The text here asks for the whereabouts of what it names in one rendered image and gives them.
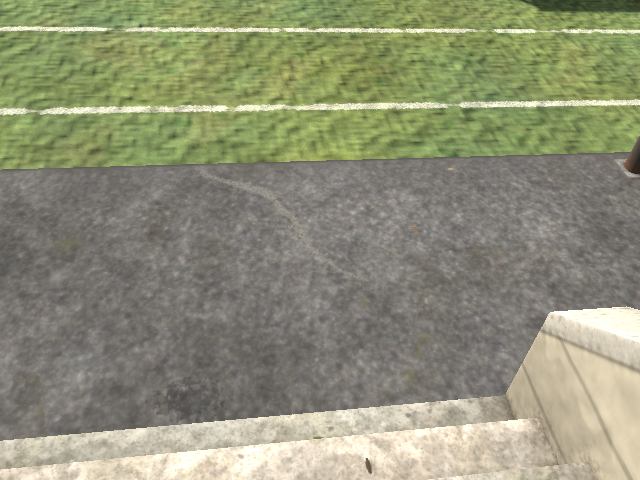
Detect stairs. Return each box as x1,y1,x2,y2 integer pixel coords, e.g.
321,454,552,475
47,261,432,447
0,395,597,480

